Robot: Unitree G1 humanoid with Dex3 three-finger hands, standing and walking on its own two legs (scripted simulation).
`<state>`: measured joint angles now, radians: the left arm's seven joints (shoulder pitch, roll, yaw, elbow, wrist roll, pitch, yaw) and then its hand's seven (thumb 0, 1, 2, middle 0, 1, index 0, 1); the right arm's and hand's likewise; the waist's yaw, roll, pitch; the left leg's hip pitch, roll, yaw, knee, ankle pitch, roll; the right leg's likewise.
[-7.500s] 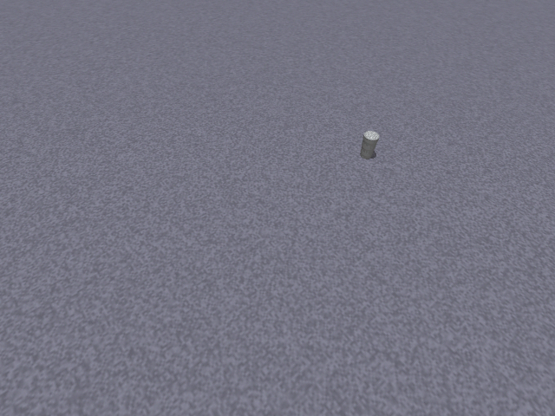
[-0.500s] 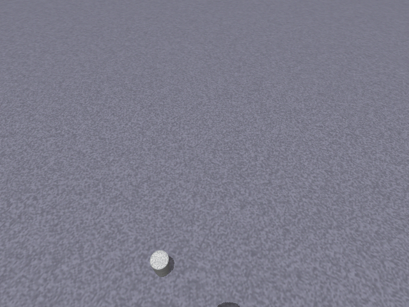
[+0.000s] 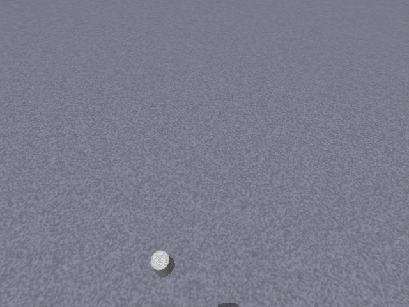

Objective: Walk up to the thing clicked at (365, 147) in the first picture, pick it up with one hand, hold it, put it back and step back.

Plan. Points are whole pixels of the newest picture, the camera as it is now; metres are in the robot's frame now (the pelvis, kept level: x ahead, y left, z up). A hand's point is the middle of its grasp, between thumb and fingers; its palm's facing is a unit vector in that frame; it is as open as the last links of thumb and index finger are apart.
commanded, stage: stand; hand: left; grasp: from the side
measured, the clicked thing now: (161, 265) +0.41 +0.18 -0.71
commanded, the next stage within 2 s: go down in 0.44 s
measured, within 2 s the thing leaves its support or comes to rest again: neither
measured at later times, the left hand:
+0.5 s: hand out of the picture +0.06 +0.25 -0.16, palm faces -0.02 -0.94 -0.33, open 7.4 cm
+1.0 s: hand out of the picture +0.14 +0.27 -0.19, palm faces +0.06 -0.95 -0.32, open 15.3 cm
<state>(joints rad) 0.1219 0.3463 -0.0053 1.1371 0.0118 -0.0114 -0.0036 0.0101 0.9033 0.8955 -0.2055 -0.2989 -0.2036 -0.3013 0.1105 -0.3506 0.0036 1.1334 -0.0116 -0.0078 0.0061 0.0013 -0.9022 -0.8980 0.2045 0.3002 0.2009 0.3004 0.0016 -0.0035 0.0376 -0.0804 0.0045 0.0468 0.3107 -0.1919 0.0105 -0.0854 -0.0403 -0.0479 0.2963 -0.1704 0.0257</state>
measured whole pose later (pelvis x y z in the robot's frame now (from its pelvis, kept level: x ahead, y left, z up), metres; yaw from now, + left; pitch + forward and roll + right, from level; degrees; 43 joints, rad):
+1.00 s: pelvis -0.02 +0.00 -0.05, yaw +0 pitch +11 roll -1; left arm 0.05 0.36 0.22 0.88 0.05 0.08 -0.07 0.01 -0.09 0.13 -0.07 -0.06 -0.07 -0.06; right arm 0.27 -0.25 -0.02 0.69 0.02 -0.07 -0.02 0.00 -0.95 -0.91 0.20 0.30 0.20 0.30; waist -0.04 0.00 -0.06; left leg -0.62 0.04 0.03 0.84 -0.40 0.01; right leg -0.61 -0.03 -0.05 0.79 -0.36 0.01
